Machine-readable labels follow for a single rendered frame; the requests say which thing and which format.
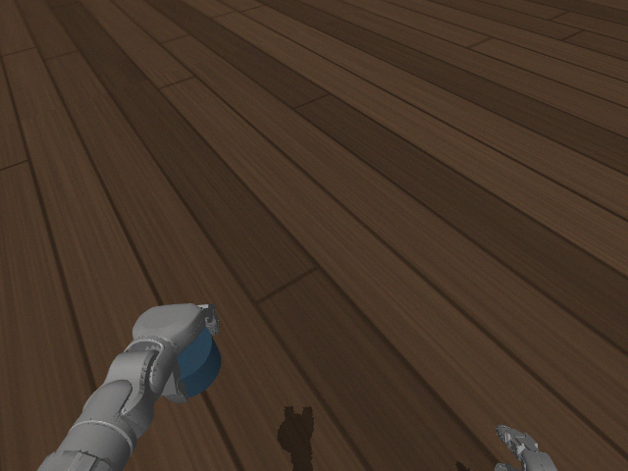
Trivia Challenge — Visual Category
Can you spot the tin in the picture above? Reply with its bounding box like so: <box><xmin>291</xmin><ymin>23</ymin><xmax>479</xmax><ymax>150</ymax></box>
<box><xmin>177</xmin><ymin>326</ymin><xmax>222</xmax><ymax>397</ymax></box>

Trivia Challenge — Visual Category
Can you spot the right robot hand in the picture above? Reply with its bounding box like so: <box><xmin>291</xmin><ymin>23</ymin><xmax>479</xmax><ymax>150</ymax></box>
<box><xmin>495</xmin><ymin>425</ymin><xmax>557</xmax><ymax>471</ymax></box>

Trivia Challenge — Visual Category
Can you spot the left robot hand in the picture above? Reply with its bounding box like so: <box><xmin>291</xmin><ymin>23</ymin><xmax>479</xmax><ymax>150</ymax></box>
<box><xmin>132</xmin><ymin>303</ymin><xmax>220</xmax><ymax>403</ymax></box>

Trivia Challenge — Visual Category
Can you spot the left robot arm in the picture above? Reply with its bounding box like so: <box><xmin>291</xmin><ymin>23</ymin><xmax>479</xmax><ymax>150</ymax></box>
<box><xmin>36</xmin><ymin>336</ymin><xmax>177</xmax><ymax>471</ymax></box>

